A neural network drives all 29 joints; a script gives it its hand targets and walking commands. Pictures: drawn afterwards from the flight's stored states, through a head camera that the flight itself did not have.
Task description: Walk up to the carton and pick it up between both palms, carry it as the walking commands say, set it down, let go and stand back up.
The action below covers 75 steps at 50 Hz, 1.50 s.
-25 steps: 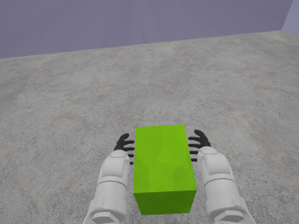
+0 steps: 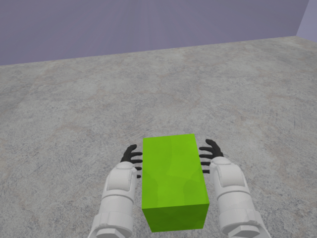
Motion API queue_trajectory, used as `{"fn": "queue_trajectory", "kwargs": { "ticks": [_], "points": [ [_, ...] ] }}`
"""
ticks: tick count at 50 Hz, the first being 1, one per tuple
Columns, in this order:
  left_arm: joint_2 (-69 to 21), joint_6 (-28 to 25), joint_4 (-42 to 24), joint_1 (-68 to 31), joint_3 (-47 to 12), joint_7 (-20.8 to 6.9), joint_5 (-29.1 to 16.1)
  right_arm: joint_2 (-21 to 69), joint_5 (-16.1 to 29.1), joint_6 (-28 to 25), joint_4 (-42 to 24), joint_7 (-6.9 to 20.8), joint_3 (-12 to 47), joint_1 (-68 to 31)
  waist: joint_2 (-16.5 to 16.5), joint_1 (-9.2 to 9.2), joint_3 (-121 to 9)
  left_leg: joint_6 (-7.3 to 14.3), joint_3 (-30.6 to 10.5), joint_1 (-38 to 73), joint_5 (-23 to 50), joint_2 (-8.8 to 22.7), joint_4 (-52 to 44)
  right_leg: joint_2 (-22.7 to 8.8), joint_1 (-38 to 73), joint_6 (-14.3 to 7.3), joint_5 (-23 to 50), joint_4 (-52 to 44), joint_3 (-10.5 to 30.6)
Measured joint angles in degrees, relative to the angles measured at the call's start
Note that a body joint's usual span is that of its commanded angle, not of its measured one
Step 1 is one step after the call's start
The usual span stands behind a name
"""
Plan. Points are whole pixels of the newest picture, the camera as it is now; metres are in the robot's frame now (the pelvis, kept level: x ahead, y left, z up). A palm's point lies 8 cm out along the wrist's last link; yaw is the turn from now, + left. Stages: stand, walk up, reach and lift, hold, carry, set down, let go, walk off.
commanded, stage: hold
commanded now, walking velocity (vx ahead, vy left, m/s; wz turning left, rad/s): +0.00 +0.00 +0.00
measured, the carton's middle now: (172, 183) +0.31 +0.00 -0.03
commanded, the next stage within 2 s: carry in 0.44 s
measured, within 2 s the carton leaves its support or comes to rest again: neither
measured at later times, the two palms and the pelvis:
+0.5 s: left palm (127, 168) +0.31 +0.12 +0.06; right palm (217, 163) +0.31 -0.12 +0.07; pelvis +0.00 +0.00 +0.00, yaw -1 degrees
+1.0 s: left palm (167, 162) +0.31 +0.01 +0.07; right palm (256, 164) +0.30 -0.21 +0.08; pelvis -0.01 -0.07 -0.01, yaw -6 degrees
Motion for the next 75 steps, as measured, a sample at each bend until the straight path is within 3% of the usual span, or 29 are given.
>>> {"fn": "queue_trajectory", "kwargs": {
  "ticks": [21, 25, 29, 31, 34, 36, 39, 41, 43, 45, 47, 51, 52, 55, 58, 61, 63, 64, 65, 67, 70, 75],
  "points": [
    [0.11, 0.21, -0.87, 0.30, -0.84, -0.13, -0.28, -0.19, 0.02, -0.30, -0.93, 0.31, 0.32, 0.50, -0.01, 0.26, 0.32, 0.07, 0.28, -0.34, 0.06, 0.02, -0.04, -0.11, -0.34, 0.03, 0.05, -0.04, -0.11],
    [0.47, 0.81, -3.30, 1.07, -2.09, 1.10, -2.29, -0.63, 1.49, 0.00, -3.12, -0.64, 2.52, 1.52, -0.45, 0.83, -4.88, -0.46, 2.72, -8.54, -1.55, 1.11, 4.16, -0.36, -8.95, 0.01, -1.37, 4.48, -1.02],
    [1.09, 3.05, -8.82, 2.02, -3.81, 3.63, -6.05, -0.72, 4.01, 1.72, -7.37, -2.84, 4.88, 1.77, -1.49, 2.09, -7.02, -0.80, 5.14, -14.25, -3.27, 2.20, 7.56, -1.65, -16.36, -0.76, -4.08, 10.04, -3.33],
    [1.20, 4.90, -12.27, 2.74, -5.59, 6.20, -8.57, -0.88, 5.39, 3.53, -10.70, -4.10, 5.87, 2.19, -1.02, 2.35, -7.25, -1.35, 5.62, -16.50, -4.41, 3.50, 9.61, -1.81, -18.38, -0.98, -3.65, 10.83, -5.11],
    [1.24, 8.56, -16.99, 3.46, -9.09, 11.39, -11.67, -1.24, 7.80, 7.38, -16.35, -5.75, 6.78, 2.99, 0.81, 1.45, -6.60, -2.61, 4.98, -19.10, -5.68, 5.80, 12.34, 0.00, -19.80, -1.69, -3.33, 10.92, -6.68],
    [1.18, 11.56, -20.00, 3.19, -10.77, 13.83, -12.80, -1.41, 9.97, 10.32, -20.35, -7.85, 7.28, 3.40, 1.26, 0.45, -5.84, -2.07, 5.87, -21.45, -6.92, 6.65, 15.72, 0.62, -21.07, -2.54, -3.69, 11.72, -7.34],
    [0.93, 16.57, -23.57, 2.51, -11.70, 14.22, -13.09, -1.50, 13.39, 14.67, -24.50, -13.56, 8.45, 3.65, 0.37, -0.89, -4.70, -1.09, 8.82, -22.32, -11.55, 5.80, 16.99, 0.35, -22.17, -3.16, -3.60, 11.97, -7.52],
    [0.67, 19.54, -25.07, 1.68, -10.74, 13.24, -12.37, -1.17, 15.00, 17.71, -26.10, -16.61, 8.89, 2.78, -0.36, -1.39, -4.04, -0.36, 10.27, -20.75, -6.00, 5.28, 12.48, 0.43, -22.67, -3.25, -3.34, 12.12, -7.36],
    [0.61, 21.87, -26.77, 1.49, -9.48, 13.08, -12.16, -0.72, 15.28, 19.70, -26.29, -17.43, 9.43, 1.72, -1.48, -1.56, -3.93, -0.36, 10.88, -20.73, -4.01, 5.36, 11.68, 0.25, -23.91, -2.88, -5.54, 14.43, -7.47],
    [0.59, 23.51, -27.79, 1.50, -8.78, 13.73, -12.25, -0.29, 14.98, 21.38, -26.20, -17.26, 9.59, 0.70, -0.50, -1.20, -4.00, -0.90, 10.90, -20.78, -4.57, 6.85, 11.25, 0.42, -25.55, -1.87, -11.63, 20.20, -8.90],
    [0.39, 25.05, -28.57, 0.90, -8.20, 14.95, -12.70, 0.07, 13.90, 22.89, -26.49, -16.33, 9.46, -0.16, 0.56, -0.55, -3.88, -1.78, 10.63, -20.47, -4.15, 8.39, 9.95, -0.01, -25.33, -1.50, -12.88, 21.54, -9.79],
    [-0.64, 27.01, -29.26, -1.65, -6.98, 16.26, -12.99, 0.77, 11.14, 24.87, -27.82, -14.59, 7.89, -2.00, 2.15, 1.07, -4.09, -4.15, 9.37, -21.36, -3.96, 10.78, 10.76, -1.60, -18.22, -1.83, -3.99, 7.37, -11.76],
    [-0.92, 26.88, -28.87, -2.23, -7.01, 16.34, -12.80, 0.82, 10.59, 24.90, -28.04, -14.20, 7.28, -2.27, 2.99, 1.46, -4.04, -4.31, 8.98, -22.16, -4.48, 11.61, 12.37, -0.81, -18.30, -2.41, -3.23, 7.24, -12.38],
    [-1.45, 27.53, -27.11, -3.50, -7.64, 16.50, -12.20, 0.60, 10.24, 25.41, -28.45, -13.38, 5.79, -1.58, 1.48, 1.22, -3.71, -3.72, 9.69, -25.37, -17.55, 9.37, 23.49, -1.45, -18.83, -4.12, -4.31, 8.37, -13.07],
    [-1.62, 28.66, -26.96, -3.98, -7.35, 15.44, -11.28, 0.52, 11.25, 26.32, -28.75, -14.16, 5.40, -1.43, 0.11, 0.35, -3.04, -3.13, 11.81, -26.23, -18.33, 6.86, 29.20, -1.98, -18.28, -5.00, -3.64, 7.08, -13.61],
    [-1.75, 29.06, -27.95, -4.32, -6.74, 14.45, -10.40, 0.76, 11.91, 26.60, -29.22, -14.91, 5.28, -2.08, -0.26, -0.14, -2.73, -2.63, 13.72, -23.39, -15.64, 5.32, 23.25, -1.32, -18.41, -5.68, -2.95, 6.64, -14.24],
    [-1.78, 29.05, -28.52, -4.37, -6.52, 14.18, -9.93, 0.97, 11.84, 26.52, -29.18, -14.97, 5.30, -2.59, -0.24, -0.23, -2.91, -2.18, 15.15, -19.36, -10.28, 5.10, 14.00, -0.27, -18.86, -6.07, -3.11, 7.37, -14.79],
    [-1.75, 29.00, -28.67, -4.35, -6.38, 14.23, -9.81, 1.08, 11.73, 26.39, -28.89, -14.89, 5.36, -2.81, -0.46, -0.31, -3.12, -0.78, 15.76, -17.49, -6.80, 5.27, 9.67, 0.19, -19.32, -6.24, -3.49, 8.31, -15.09],
    [-1.62, 28.80, -28.84, -4.11, -6.13, 14.42, -9.85, 1.14, 11.56, 26.00, -28.34, -14.36, 5.60, -2.85, -1.67, -0.36, -3.02, 0.94, 16.09, -17.28, -5.42, 5.01, 9.08, -0.12, -19.93, -5.67, -3.84, 9.72, -14.88],
    [-1.20, 28.57, -29.03, -2.95, -5.82, 14.59, -10.23, 1.12, 11.12, 25.70, -27.03, -12.60, 5.88, -2.84, -1.96, -0.11, -2.79, 2.12, 16.11, -17.37, -5.34, 5.91, 9.49, 0.29, -22.61, -3.37, -10.84, 17.83, -13.69],
    [-0.73, 28.79, -29.03, -1.84, -6.19, 14.58, -10.78, 0.70, 10.40, 26.00, -26.80, -10.00, 6.27, -1.70, -1.39, 0.53, -2.11, 1.05, 15.60, -16.30, -4.24, 7.71, 7.48, -0.36, -25.57, -1.27, -12.81, 28.59, -10.86],
    [-0.71, 28.79, -31.72, -1.84, -7.05, 15.53, -11.78, 0.36, 9.48, 26.22, -30.23, -7.97, 7.06, -0.82, 0.31, 1.52, -1.34, -1.58, 14.27, -17.13, -2.09, 10.97, 6.20, -4.16, -22.93, 0.62, -12.27, 21.40, -9.59]
  ]
}}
